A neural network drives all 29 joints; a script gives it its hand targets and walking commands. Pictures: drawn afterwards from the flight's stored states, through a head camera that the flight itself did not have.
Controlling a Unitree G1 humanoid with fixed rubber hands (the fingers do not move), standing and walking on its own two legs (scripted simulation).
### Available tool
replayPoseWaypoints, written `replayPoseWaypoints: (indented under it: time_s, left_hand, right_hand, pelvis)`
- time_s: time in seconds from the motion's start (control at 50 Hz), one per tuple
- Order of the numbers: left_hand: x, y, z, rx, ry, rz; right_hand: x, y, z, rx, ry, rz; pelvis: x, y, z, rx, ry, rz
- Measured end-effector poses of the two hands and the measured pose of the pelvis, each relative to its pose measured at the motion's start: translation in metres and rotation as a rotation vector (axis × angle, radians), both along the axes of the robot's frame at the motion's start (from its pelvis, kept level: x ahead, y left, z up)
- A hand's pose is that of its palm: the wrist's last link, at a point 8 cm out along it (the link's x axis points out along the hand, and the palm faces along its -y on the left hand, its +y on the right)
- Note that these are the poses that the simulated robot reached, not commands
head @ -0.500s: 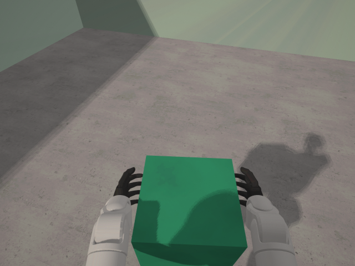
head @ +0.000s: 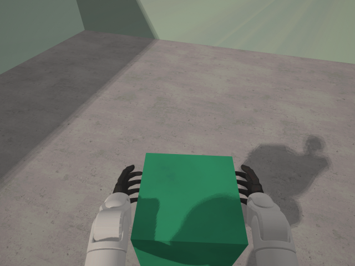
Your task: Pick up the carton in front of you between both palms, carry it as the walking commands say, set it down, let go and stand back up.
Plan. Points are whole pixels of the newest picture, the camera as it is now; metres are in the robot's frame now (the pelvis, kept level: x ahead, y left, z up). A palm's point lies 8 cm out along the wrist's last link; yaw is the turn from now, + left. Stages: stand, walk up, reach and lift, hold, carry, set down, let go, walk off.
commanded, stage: carry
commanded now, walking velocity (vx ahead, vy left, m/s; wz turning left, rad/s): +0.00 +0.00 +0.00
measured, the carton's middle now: (186, 216) +0.28 +0.00 -0.05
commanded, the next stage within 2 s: hold in 0.52 s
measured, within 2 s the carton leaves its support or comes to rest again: neither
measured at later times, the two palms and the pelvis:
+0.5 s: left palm (123, 201) +0.28 +0.14 +0.04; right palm (257, 201) +0.28 -0.16 +0.04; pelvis -0.01 +0.00 +0.00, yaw +0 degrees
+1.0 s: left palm (130, 199) +0.29 +0.13 +0.02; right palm (263, 210) +0.26 -0.17 +0.03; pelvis -0.06 +0.01 -0.01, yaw -6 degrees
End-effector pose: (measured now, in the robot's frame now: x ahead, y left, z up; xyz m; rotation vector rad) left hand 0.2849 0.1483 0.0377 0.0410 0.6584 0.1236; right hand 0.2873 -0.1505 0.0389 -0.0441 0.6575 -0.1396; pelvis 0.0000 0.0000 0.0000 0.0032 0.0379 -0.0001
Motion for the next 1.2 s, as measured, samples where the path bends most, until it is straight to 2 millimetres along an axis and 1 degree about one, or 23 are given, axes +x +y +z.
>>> replayPoseWaypoints:
  time_s: [0.52, 0.62, 0.78, 0.88, 0.98, 1.06, 1.12, 1.2]
  left_hand:
    - [-0.01, -0.005, 0.0, 0.003, 0.001, -0.003]
    - [-0.019, -0.008, 0.002, 0.013, 0.008, -0.012]
    - [-0.024, -0.017, 0.004, 0.009, 0.005, -0.057]
    - [-0.018, -0.015, 0.001, -0.025, 0.015, -0.044]
    - [-0.002, -0.016, -0.01, -0.058, 0.024, -0.044]
    - [0.014, -0.023, -0.027, -0.05, 0.04, -0.078]
    - [0.023, -0.029, -0.05, -0.034, 0.056, -0.108]
    - [0.03, -0.032, -0.094, -0.017, 0.066, -0.131]
  right_hand:
    - [-0.01, -0.005, 0.001, -0.003, 0.001, -0.002]
    - [-0.021, -0.008, 0.002, -0.017, 0.008, 0.005]
    - [-0.039, -0.017, 0.006, -0.015, 0.006, -0.045]
    - [-0.037, -0.014, 0.002, 0.009, 0.014, -0.074]
    - [-0.026, -0.014, -0.008, 0.014, 0.021, -0.099]
    - [-0.019, -0.02, -0.023, 0.0, 0.036, -0.122]
    - [-0.016, -0.025, -0.046, -0.011, 0.053, -0.135]
    - [-0.011, -0.028, -0.089, -0.022, 0.066, -0.139]
  pelvis:
    - [-0.01, -0.004, 0.0, 0.0, -0.004, -0.002]
    - [-0.014, -0.005, 0.007, 0.006, -0.087, -0.021]
    - [-0.028, -0.002, 0.009, -0.002, -0.139, -0.05]
    - [-0.041, 0.004, 0.004, -0.004, -0.159, -0.07]
    - [-0.053, 0.011, -0.004, -0.01, -0.155, -0.095]
    - [-0.06, 0.017, -0.011, -0.012, -0.109, -0.103]
    - [-0.065, 0.022, -0.017, -0.009, -0.035, -0.11]
    - [-0.071, 0.026, -0.029, -0.004, 0.09, -0.115]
